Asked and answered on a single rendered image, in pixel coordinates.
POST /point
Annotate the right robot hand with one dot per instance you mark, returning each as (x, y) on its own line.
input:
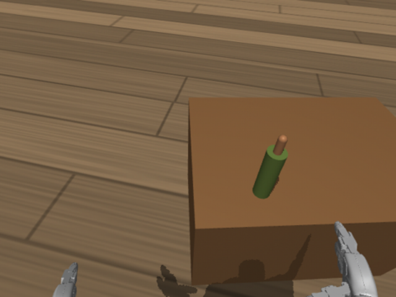
(357, 278)

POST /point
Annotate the bottle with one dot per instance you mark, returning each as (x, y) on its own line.
(270, 168)

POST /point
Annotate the left robot hand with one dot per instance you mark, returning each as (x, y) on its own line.
(67, 287)

